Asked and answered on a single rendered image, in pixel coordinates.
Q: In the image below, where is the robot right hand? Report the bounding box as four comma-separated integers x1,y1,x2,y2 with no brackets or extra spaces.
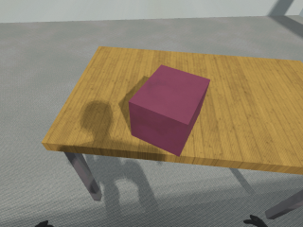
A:
243,215,268,227

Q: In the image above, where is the table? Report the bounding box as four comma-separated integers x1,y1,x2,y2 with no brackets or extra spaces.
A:
42,46,303,219

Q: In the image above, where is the carton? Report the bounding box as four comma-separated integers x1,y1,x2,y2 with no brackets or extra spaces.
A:
128,64,210,157

